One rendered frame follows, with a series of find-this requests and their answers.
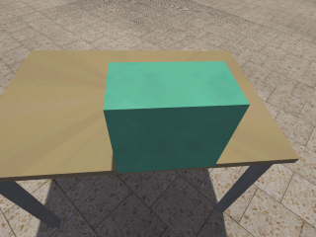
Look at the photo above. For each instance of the carton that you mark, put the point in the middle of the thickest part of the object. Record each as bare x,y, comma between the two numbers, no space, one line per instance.
171,115

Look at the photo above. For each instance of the table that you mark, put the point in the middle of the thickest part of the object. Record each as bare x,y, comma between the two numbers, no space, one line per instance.
53,126

